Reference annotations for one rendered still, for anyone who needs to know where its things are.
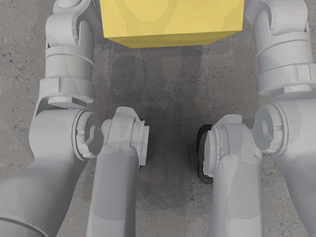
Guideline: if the carton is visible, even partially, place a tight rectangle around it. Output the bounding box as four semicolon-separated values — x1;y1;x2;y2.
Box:
100;0;244;48

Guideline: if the robot left upper arm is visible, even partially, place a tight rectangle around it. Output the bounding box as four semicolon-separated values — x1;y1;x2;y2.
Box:
0;109;104;237

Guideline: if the robot left forearm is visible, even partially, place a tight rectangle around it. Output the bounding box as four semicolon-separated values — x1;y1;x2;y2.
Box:
29;0;101;146

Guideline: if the robot right forearm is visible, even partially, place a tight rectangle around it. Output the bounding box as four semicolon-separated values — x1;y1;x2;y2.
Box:
244;0;316;100

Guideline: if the robot left thigh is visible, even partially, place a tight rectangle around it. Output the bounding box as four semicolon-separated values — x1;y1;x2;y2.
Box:
86;115;150;237

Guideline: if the robot left shin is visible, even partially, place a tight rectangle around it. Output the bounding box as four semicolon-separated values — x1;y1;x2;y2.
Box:
101;107;141;145

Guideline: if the robot right upper arm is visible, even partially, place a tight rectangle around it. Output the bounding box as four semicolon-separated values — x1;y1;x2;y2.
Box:
252;98;316;237

